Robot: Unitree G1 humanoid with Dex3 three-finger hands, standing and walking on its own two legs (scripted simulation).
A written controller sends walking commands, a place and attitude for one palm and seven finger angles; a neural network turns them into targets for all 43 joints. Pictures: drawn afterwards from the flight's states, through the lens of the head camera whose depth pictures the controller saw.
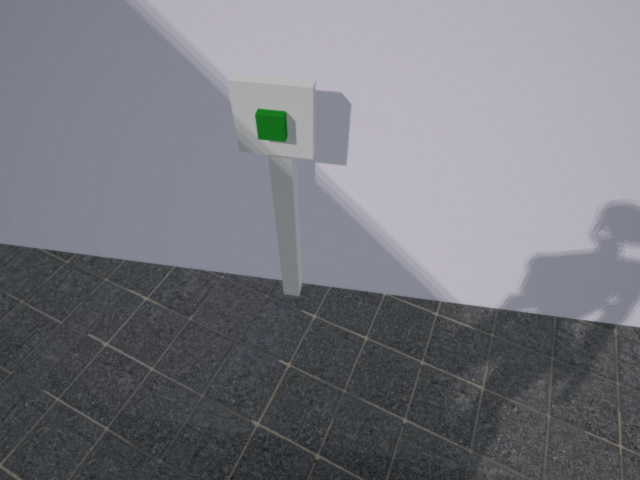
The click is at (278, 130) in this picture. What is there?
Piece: button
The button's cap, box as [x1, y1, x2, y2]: [255, 109, 287, 141]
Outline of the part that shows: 258,109 255,114 258,138 285,141 287,135 285,111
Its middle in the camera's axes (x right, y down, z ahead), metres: -0.11 -0.25 +0.85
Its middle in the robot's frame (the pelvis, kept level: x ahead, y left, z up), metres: +0.80 +0.15 -0.01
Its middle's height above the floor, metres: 0.77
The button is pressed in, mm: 0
